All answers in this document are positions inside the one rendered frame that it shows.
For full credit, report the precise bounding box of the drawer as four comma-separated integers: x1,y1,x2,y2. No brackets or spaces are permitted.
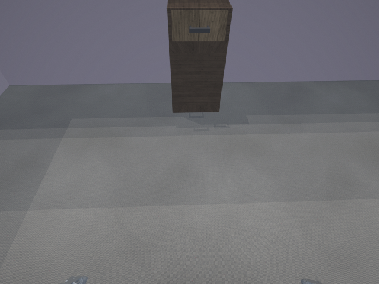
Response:
171,10,228,41

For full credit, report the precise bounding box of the cabinet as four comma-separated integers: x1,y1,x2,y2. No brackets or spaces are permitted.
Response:
167,0,233,113

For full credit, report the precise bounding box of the handle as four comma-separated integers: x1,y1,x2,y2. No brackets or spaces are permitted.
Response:
189,26,210,33

